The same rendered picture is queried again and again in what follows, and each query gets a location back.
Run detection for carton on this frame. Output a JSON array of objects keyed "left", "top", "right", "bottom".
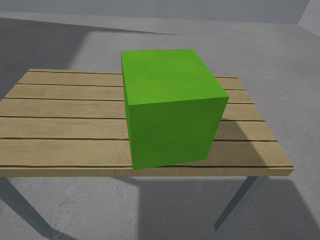
[{"left": 120, "top": 48, "right": 230, "bottom": 171}]

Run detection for table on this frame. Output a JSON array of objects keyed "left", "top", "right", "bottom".
[{"left": 0, "top": 68, "right": 295, "bottom": 236}]

